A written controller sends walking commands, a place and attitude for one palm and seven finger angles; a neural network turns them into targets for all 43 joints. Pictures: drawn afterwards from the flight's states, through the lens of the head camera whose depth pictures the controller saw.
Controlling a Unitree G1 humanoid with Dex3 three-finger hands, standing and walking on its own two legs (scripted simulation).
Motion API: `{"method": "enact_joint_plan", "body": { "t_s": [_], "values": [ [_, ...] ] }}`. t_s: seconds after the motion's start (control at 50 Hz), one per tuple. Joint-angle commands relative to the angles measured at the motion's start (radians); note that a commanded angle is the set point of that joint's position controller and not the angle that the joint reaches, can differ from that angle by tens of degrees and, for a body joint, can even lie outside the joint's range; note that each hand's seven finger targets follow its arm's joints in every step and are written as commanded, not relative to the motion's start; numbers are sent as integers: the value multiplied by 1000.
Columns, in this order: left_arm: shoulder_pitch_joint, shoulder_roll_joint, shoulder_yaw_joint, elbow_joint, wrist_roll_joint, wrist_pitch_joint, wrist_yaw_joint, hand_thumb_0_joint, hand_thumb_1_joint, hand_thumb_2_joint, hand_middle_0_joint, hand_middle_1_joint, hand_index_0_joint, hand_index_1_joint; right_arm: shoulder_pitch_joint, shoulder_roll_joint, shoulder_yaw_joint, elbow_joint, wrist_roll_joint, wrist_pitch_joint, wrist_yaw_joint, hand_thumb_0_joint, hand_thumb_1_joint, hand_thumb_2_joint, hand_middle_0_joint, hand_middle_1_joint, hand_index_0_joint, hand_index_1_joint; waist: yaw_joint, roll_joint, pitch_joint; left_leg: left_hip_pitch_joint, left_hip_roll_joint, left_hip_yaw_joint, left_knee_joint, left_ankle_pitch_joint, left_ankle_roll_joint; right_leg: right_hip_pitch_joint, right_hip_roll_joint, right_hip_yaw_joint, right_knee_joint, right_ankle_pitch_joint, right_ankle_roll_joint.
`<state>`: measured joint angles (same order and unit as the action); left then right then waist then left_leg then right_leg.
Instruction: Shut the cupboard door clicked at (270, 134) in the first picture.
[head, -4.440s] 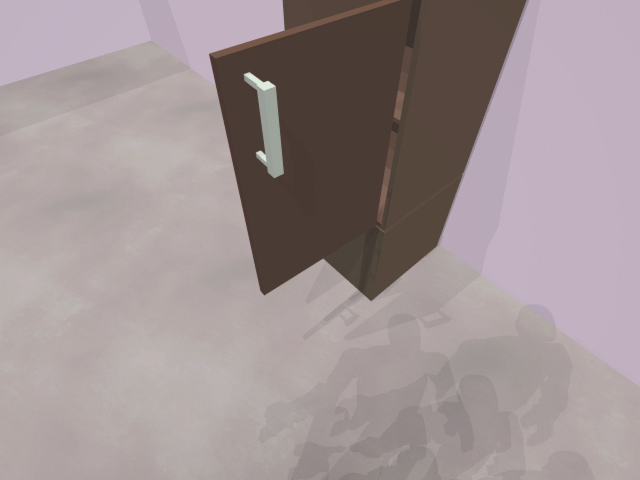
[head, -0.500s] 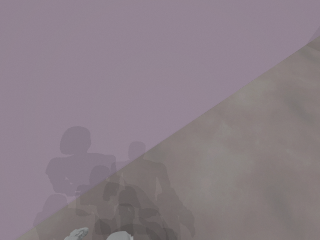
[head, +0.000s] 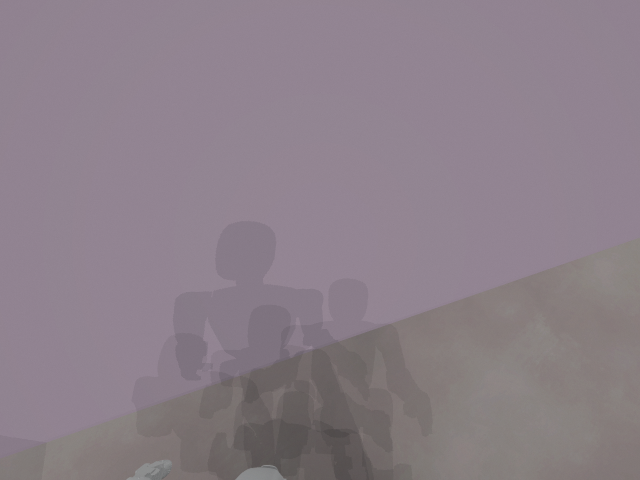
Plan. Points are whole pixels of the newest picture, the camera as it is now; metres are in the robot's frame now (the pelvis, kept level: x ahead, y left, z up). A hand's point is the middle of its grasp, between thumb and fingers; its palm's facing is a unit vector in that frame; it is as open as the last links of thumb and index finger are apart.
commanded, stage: turn to face it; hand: left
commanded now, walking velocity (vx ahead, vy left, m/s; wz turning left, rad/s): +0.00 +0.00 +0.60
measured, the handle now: out of the picture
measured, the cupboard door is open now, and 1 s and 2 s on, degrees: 86 86 86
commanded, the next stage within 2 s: none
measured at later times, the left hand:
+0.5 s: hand out of the picture +0.05 +0.22 -0.16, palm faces +0.35 -0.90 -0.26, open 7.4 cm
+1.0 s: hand out of the picture +0.01 +0.17 -0.18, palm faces +0.62 -0.76 -0.22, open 7.4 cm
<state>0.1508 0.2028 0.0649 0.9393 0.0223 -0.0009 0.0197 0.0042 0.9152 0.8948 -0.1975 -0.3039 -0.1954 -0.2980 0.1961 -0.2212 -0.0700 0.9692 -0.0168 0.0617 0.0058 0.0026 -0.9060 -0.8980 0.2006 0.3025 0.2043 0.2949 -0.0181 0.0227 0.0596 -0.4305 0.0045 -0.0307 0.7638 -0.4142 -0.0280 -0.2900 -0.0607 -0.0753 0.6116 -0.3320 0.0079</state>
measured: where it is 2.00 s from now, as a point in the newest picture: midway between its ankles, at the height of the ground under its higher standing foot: outside the picture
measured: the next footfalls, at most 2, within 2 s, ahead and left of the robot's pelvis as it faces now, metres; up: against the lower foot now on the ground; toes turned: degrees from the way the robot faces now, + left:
left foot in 0.30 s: +0.06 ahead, +0.12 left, +0.00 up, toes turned +19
right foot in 0.62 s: +0.17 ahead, -0.14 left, +0.00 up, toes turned +20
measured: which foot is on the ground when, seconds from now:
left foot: up 0.00-0.28, down 0.30-0.62, up 0.64-0.94, down 0.96-1.00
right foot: down 0.00-0.30, up 0.32-0.60, down 0.62-0.94, up 0.96-1.00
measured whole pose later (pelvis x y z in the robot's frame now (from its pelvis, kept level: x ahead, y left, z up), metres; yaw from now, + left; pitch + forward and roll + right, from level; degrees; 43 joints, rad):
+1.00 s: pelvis +0.08 -0.03 -0.01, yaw +38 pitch +1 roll +1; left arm 0.20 0.23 0.06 0.90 0.02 0.04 0.02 0.01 0.91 0.89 -0.20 -0.30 -0.20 -0.30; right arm 0.13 -0.23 -0.06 0.90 -0.01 0.04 0.03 0.00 -0.91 -0.90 0.20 0.30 0.20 0.29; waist -0.01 -0.07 0.12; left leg -0.34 0.01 0.09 0.65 -0.29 0.05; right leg -0.35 -0.17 -0.15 0.89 -0.51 0.07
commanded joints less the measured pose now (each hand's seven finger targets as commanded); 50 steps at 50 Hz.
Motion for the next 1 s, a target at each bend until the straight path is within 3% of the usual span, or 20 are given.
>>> {"method": "enact_joint_plan", "body": {
  "t_s": [0.0, 0.06, 0.16, 0.22, 0.24, 0.28, 0.3, 0.38, 0.5, 0.56, 0.58, 0.6, 0.62, 0.68, 0.8, 0.88, 0.9, 0.92, 0.94, 0.98],
  "values": [
    [41, 168, 25, -68, 4, -12, 15, 0, 900, 900, -200, -300, -200, -300, -88, -83, -33, -98, -3, -8, 14, 0, -900, -900, 200, 300, 200, 300, 15, -222, 5, -194, 47, 15, 470, -59, -29, 76, -322, 204, -319, 290, -138],
    [85, 154, 18, -63, 6, -21, 12, 0, 900, 900, -200, -300, -200, -300, -108, -55, -18, -104, 2, -9, 23, 0, -900, -900, 200, 300, 200, 300, 24, -225, -27, -157, 40, 81, 300, -38, -43, 195, -265, 30, -234, 657, -99],
    [172, 216, 32, -45, 8, -22, 12, 0, 900, 900, -200, -300, -200, -300, -174, -51, 3, -136, 8, -20, 30, 0, -900, -900, 200, 300, 200, 300, 64, -226, -94, -56, 6, 163, 0, -18, -27, 336, -288, -22, -136, 894, -95],
    [138, 241, 40, -58, -1, -23, 6, 0, 900, 900, -200, -300, -200, -300, -97, -93, -2, -133, 3, -30, 23, 0, -900, -900, 200, 300, 200, 300, 10, -211, -142, 132, -31, 205, -209, 128, 1, 278, -278, -88, 5, 927, -52],
    [119, 234, 38, -63, -5, -22, 4, 0, 900, 900, -200, -300, -200, -300, -28, -127, -15, -118, -3, -35, 22, 0, -900, -900, 200, 300, 200, 300, -31, -171, -186, 297, 3, 182, -313, 287, 18, 181, -268, -111, 137, 816, -16],
    [72, 132, 12, -147, -15, -10, -5, 0, 900, 900, -200, -300, -200, -300, 118, -332, -63, -98, -2, -41, 10, 0, -900, -900, 200, 300, 200, 300, -101, 292, -280, 589, 468, -365, -332, 1086, 295, -283, -58, -64, 572, -352, 87],
    [20, 159, 16, -166, -5, 11, 5, 0, 900, 900, -200, -300, -200, -300, 136, -332, -63, -89, 5, -38, 1, 0, -900, -900, 200, 300, 200, 300, -100, 97, -250, 536, 483, -323, -320, 986, 315, -325, -68, 48, 634, -330, 80],
    [32, 128, 23, -109, -4, 32, -8, 0, 900, 900, -200, -300, -200, -300, -50, -223, -35, -130, -5, -47, -20, 0, -900, -900, 200, 300, 200, 300, -3, 143, -108, 296, 258, -142, -372, 689, 186, -265, -54, 73, 546, -117, 89],
    [32, 110, 18, -121, -8, 30, -13, 0, 900, 900, -200, -300, -200, -300, -66, -229, -47, -131, -12, -36, -11, 0, -900, -900, 200, 300, 200, 300, 6, 159, -90, 180, 208, -186, -377, 480, 169, -78, 20, 22, 199, -94, 76],
    [126, 126, 26, -106, -9, 11, -9, 0, 900, 900, -200, -300, -200, -300, -110, -215, -52, -150, -4, -28, -8, 0, -900, -900, 200, 300, 200, 300, 59, 119, -100, 48, 161, -204, -284, 378, 123, 149, 40, 4, -79, 80, 65],
    [167, 180, 40, -104, 0, -4, -1, 0, 900, 900, -200, -300, -200, -300, -105, -168, -47, -161, 5, -29, -3, 0, -900, -900, 200, 300, 200, 300, 82, -39, -114, -55, 76, -145, -156, 210, 64, 266, -78, 119, -239, 106, 36],
    [181, 283, 58, -107, 16, -12, 8, 0, 900, 900, -200, -300, -200, -300, -88, -93, -37, -184, 10, -30, 4, 0, -900, -900, 200, 300, 200, 300, 89, -356, -116, -198, -83, 34, 131, -158, -18, 302, -381, 442, -342, 197, -82],
    [168, 295, 46, -120, 7, -6, 10, 0, 900, 900, -200, -300, -200, -300, -92, -121, -39, -189, 1, -26, 10, 0, -900, -900, 200, 300, 200, 300, 91, -323, -108, -160, -35, -16, 357, -234, -4, 169, -456, 435, -340, 209, -163],
    [8, 178, 23, -154, 5, -2, 17, 0, 900, 900, -200, -300, -200, -300, -75, -101, -39, -140, -1, -4, 21, 0, -900, -900, 200, 300, 200, 300, 6, -283, -43, -144, 39, 0, 521, -51, -26, 62, -297, 175, -300, 248, -119],
    [125, 217, 37, -108, 9, -13, 14, 0, 900, 900, -200, -300, -200, -300, -129, -47, -5, -135, 10, -19, 32, 0, -900, -900, 200, 300, 200, 300, 65, -227, -108, -36, 11, 139, 63, -64, -39, 273, -295, 9, -168, 712, -105],
    [104, 228, 48, -99, 0, -8, 7, 0, 900, 900, -200, -300, -200, -300, -51, -82, -10, -125, 8, -30, 27, 0, -900, -900, 200, 300, 200, 300, 17, -201, -136, 149, 0, 166, -226, 119, -12, 213, -294, -57, -40, 647, -51],
    [85, 210, 47, -110, -9, -2, 3, 0, 900, 900, -200, -300, -200, -300, 24, -128, -25, -108, 3, -37, 25, 0, -900, -900, 200, 300, 200, 300, -29, -103, -173, 315, 42, 117, -334, 291, 11, 93, -272, -96, 88, 508, -6],
    [79, 139, 35, -149, -17, 7, -5, 0, 900, 900, -200, -300, -200, -300, 87, -253, -55, -103, -9, -45, 19, 0, -900, -900, 200, 300, 200, 300, -62, 222, -204, 485, 319, -263, -378, 626, 146, -200, -122, -131, 322, -65, 78],
    [3, 114, 13, -189, -7, 17, -1, 0, 900, 900, -200, -300, -200, -300, 147, -300, -65, -88, -4, -36, 11, 0, -900, -900, 200, 300, 200, 300, -93, 267, -184, 465, 447, -363, -388, 797, 257, -303, -75, -34, 482, -362, 86],
    [-63, 114, 21, -167, -5, 28, 3, 0, 900, 900, -200, -300, -200, -300, 102, -261, -58, -89, -7, -42, -15, 0, -900, -900, 200, 300, 200, 300, -74, 194, -135, 354, 357, -314, -408, 594, 236, -336, -74, 71, 583, -224, 80]
  ]
}}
